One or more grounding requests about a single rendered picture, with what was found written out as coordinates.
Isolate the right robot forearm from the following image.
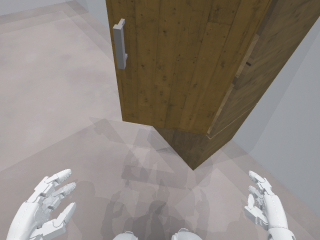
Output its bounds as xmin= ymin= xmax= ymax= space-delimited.
xmin=266 ymin=227 xmax=296 ymax=240

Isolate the right robot shin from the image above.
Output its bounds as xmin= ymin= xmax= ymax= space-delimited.
xmin=178 ymin=228 xmax=189 ymax=233

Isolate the handle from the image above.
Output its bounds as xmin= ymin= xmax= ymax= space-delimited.
xmin=112 ymin=18 xmax=128 ymax=70

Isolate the robot right hand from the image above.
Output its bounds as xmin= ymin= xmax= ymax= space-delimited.
xmin=244 ymin=171 xmax=288 ymax=232

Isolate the cupboard door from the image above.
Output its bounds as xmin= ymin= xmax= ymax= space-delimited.
xmin=105 ymin=0 xmax=272 ymax=135

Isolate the robot left hand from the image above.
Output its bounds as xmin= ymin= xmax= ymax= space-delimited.
xmin=6 ymin=169 xmax=76 ymax=240

